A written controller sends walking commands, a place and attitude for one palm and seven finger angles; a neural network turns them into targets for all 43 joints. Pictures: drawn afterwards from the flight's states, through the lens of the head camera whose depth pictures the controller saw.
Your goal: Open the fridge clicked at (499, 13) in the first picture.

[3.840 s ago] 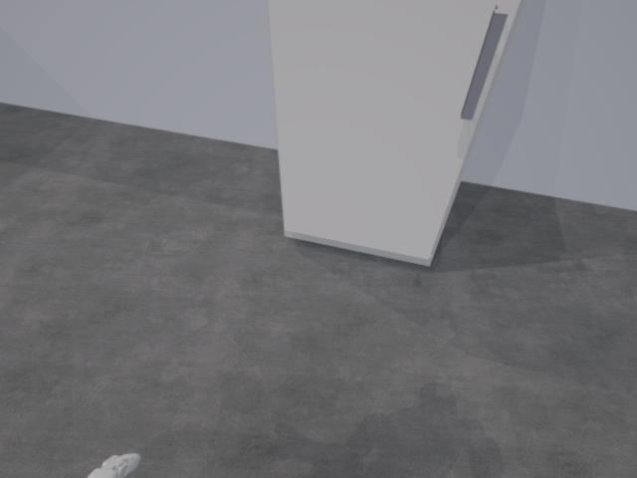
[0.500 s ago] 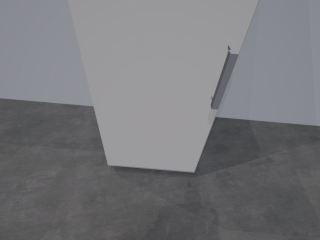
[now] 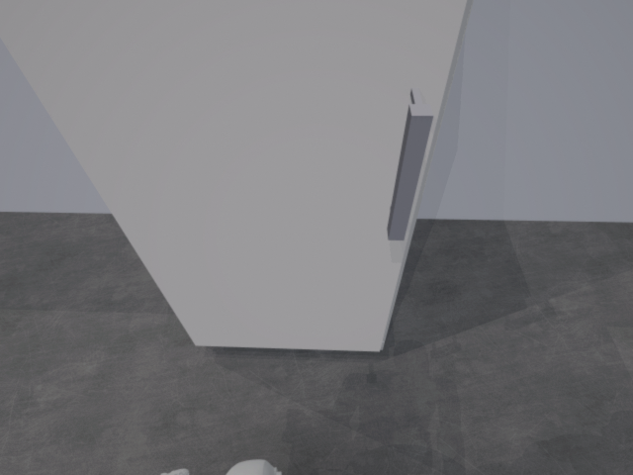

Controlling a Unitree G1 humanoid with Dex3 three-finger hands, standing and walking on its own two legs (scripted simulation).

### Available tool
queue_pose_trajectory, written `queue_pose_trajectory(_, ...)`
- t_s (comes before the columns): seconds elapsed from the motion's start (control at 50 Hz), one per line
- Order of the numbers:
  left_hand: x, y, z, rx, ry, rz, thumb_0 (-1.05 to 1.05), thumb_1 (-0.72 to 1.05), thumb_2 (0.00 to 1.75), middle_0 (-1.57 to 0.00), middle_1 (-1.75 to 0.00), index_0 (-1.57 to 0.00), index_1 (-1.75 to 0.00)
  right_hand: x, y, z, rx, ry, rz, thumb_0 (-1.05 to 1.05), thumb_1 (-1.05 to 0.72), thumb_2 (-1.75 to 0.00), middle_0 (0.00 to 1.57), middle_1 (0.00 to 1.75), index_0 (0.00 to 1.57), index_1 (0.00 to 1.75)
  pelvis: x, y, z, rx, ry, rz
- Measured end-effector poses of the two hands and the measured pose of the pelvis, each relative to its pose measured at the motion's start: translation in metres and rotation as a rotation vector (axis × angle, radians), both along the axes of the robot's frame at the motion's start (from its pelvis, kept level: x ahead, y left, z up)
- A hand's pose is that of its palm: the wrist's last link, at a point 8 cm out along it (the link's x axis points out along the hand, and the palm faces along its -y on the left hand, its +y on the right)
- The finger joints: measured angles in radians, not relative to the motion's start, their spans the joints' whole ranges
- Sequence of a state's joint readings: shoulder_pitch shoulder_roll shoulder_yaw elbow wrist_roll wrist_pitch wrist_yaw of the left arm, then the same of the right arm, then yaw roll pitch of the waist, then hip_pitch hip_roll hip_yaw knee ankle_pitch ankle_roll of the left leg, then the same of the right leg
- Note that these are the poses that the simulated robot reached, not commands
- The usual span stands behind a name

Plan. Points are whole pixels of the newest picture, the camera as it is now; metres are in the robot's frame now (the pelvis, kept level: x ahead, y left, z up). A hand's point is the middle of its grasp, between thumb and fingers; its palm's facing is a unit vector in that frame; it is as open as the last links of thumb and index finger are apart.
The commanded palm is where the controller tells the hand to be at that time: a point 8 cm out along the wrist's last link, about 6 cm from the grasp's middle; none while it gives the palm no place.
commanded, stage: come to a stop and stand still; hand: right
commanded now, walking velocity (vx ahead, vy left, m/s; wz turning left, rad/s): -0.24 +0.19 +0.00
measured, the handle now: (404, 171) +0.53 -0.11 +0.08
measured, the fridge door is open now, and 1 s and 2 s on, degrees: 0 0 0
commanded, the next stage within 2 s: look again from close up in 1.54 s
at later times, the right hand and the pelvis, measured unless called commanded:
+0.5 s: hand out of the picture +0.08 -0.13 -0.16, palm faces +0.03 +0.97 -0.25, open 7.3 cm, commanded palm none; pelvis +0.00 +0.05 +0.00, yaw +0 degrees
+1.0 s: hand out of the picture -0.04 -0.19 -0.17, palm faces +0.07 +0.98 -0.17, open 7.4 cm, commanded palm none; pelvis -0.03 +0.00 +0.01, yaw -1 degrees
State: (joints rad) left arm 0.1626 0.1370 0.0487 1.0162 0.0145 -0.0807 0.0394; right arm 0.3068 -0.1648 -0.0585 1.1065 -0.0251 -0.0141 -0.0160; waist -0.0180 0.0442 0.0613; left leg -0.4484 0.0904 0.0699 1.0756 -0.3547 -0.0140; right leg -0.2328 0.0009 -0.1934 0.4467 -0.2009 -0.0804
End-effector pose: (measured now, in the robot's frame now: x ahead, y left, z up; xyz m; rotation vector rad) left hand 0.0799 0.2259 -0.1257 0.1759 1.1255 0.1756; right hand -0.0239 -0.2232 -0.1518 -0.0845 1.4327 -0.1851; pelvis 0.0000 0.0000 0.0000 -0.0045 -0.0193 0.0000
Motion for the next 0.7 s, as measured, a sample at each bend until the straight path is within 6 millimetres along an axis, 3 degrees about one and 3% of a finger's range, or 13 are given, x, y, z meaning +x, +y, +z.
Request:
queue_pose_trajectory(0.08,-0.012,0.001,-0.003,0.005,0.075,0.011,-0.03,0.95,0.9,-0.21,-0.3,-0.2,-0.3,0.066,-0.012,0.007,-0.039,-0.138,0.028,0.01,-0.91,-0.9,0.19,0.3,0.19,0.3,0.013,-0.001,0.002,-0.005,-0.005,-0.011)
queue_pose_trajectory(0.14,-0.024,0.002,-0.009,-0.008,0.134,0.029,-0.02,0.94,0.9,-0.21,-0.3,-0.2,-0.3,0.101,-0.01,0.011,-0.05,-0.198,0.053,0.0,-0.91,-0.9,0.19,0.3,0.19,0.3,0.02,0.003,0.001,-0.008,-0.014,-0.011)
queue_pose_trajectory(0.2,-0.037,0.005,-0.016,-0.032,0.177,0.062,-0.01,0.93,0.9,-0.21,-0.3,-0.2,-0.3,0.123,-0.002,0.016,-0.059,-0.221,0.087,0.0,-0.91,-0.9,0.19,0.3,0.19,0.3,0.023,0.01,0.0,-0.009,-0.019,-0.004)
queue_pose_trajectory(0.28,-0.055,0.015,-0.028,-0.07,0.23,0.098,0.0,0.92,0.9,-0.21,-0.3,-0.2,-0.3,0.136,0.013,0.021,-0.081,-0.231,0.12,0.0,-0.91,-0.9,0.19,0.3,0.19,0.3,0.023,0.024,-0.004,-0.016,-0.014,0.009)
queue_pose_trajectory(0.36,-0.07,0.03,-0.04,-0.101,0.274,0.124,0.0,0.91,0.9,-0.21,-0.3,-0.2,-0.3,0.131,0.03,0.022,-0.101,-0.222,0.143,0.0,-0.91,-0.9,0.19,0.3,0.2,0.3,0.017,0.039,-0.008,-0.013,-0.007,0.013)
queue_pose_trajectory(0.46,-0.079,0.044,-0.037,-0.1,0.304,0.106,0.0,0.91,0.9,-0.2,-0.29,-0.2,-0.3,0.106,0.045,0.026,-0.095,-0.203,0.106,0.0,-0.91,-0.9,0.2,0.3,0.2,0.3,0.007,0.048,-0.003,-0.017,-0.002,-0.003)
queue_pose_trajectory(0.58,-0.078,0.051,-0.03,-0.079,0.282,0.051,0.0,0.91,0.9,-0.2,-0.29,-0.2,-0.3,0.072,0.04,0.027,-0.092,-0.195,0.056,0.0,-0.92,-0.9,0.2,0.3,0.2,0.3,-0.008,0.048,0.001,-0.019,0.007,-0.014)
queue_pose_trajectory(0.7,-0.068,0.045,-0.017,-0.034,0.207,-0.005,0.0,0.91,0.9,-0.2,-0.29,-0.2,-0.3,0.021,0.022,0.02,-0.071,-0.138,0.006,0.0,-0.91,-0.9,0.2,0.3,0.2,0.3,-0.027,0.033,0.002,-0.015,0.012,-0.012)
